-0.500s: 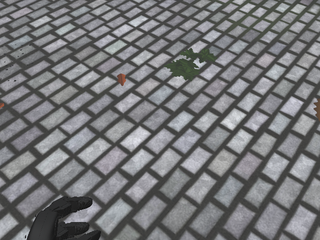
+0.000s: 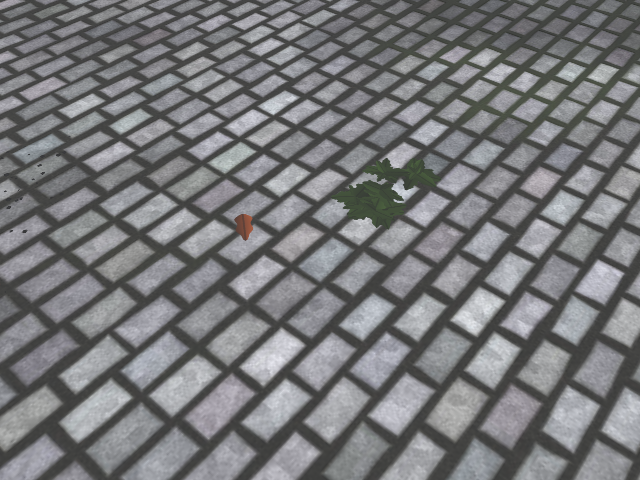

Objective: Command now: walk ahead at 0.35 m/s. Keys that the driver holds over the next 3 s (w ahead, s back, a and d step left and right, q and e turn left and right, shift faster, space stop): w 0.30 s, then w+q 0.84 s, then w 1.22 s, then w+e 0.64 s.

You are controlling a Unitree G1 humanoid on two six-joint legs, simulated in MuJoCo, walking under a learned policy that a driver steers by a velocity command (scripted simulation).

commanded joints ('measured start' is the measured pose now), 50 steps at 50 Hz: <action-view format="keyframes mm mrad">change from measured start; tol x32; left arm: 1 125 119 39 -4 -2 -19 5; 22 233 44 -3 -17 18 -39 17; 41 -348 109 14 -201 -4 -58 -4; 50 40 146 40 -131 8 -45 8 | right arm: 1 -112 -62 -14 -79 4 -28 8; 50 9 -189 -29 -186 8 -13 17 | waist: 1 79 -35 89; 19 -50 -90 18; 22 -90 325 -270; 50 100 -95 -43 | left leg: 1 -264 5 -18 20 -110 83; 5 -751 18 -66 669 -77 99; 19 24 -79 84 -41 251 140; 22 654 291 -816 -327 -66 402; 28 64 112 -360 -411 94 290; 43 165 86 -400 -250 182 244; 50 -537 -24 -134 705 -89 62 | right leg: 1 189 -143 231 -196 -181 -89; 3 430 -399 712 -371 -139 -254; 17 250 -269 132 -362 311 -65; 20 136 -176 -18 92 536 30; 23 -518 -39 134 790 -170 81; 36 -261 -72 121 44 413 121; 44 -49 -15 112 -174 246 88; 47 743 -400 580 -178 111 -163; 50 513 -384 535 -293 -24 -120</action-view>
